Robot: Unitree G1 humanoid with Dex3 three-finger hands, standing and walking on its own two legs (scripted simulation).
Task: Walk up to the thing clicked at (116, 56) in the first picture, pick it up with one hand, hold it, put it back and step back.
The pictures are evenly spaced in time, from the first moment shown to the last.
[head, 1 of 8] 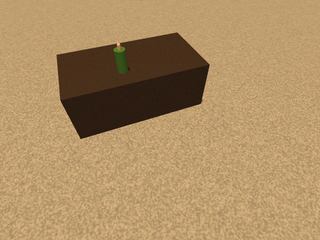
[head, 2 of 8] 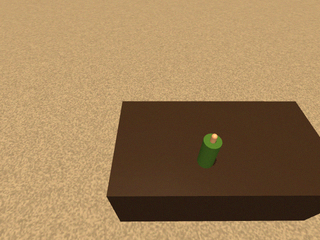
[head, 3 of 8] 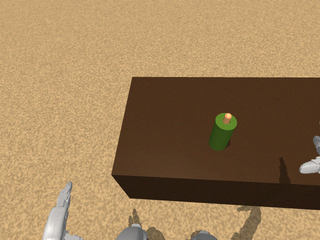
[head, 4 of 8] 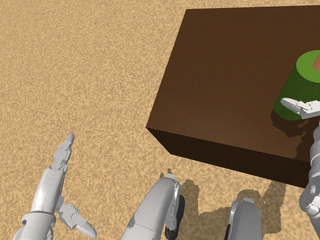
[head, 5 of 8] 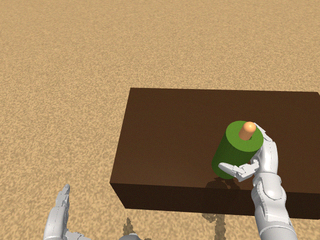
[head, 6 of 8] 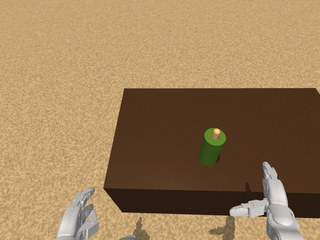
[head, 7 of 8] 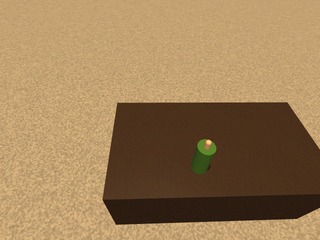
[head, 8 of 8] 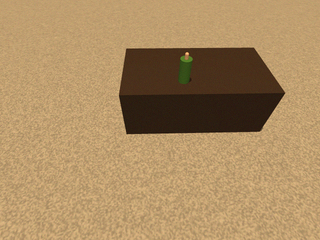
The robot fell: no
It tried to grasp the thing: yes
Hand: right
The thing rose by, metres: 0.28
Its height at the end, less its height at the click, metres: +0.00
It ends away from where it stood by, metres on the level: 0.03
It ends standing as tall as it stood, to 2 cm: yes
